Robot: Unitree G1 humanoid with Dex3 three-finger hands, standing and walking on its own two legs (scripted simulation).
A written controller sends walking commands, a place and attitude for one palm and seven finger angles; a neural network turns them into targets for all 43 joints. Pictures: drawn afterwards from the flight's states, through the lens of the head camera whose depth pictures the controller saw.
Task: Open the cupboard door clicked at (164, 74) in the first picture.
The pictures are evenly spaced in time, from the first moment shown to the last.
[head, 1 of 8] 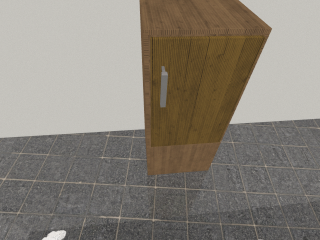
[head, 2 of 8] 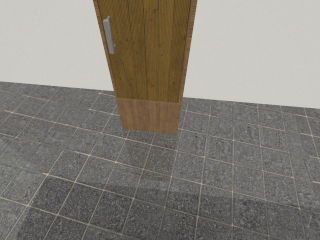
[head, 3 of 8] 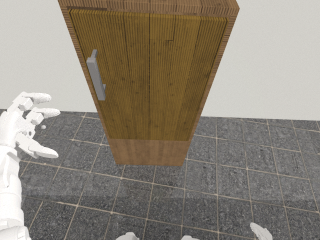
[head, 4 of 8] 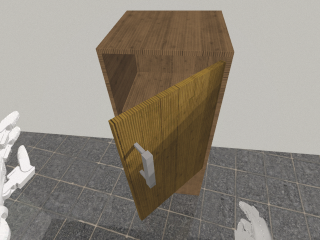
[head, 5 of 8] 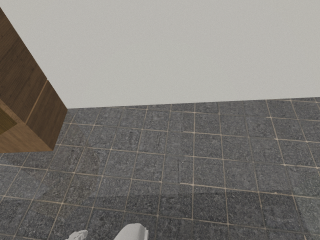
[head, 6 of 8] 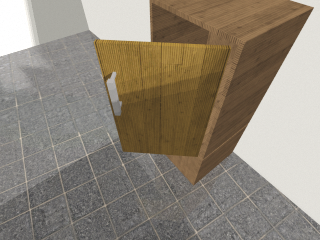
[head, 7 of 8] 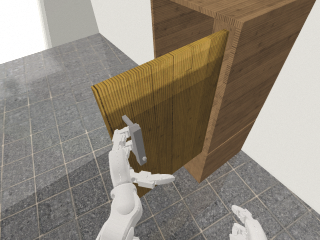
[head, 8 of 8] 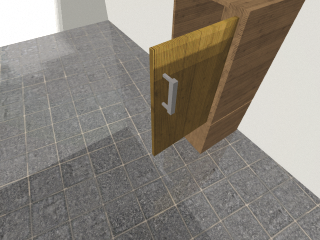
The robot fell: no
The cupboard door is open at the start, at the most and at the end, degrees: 0 93 92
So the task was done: yes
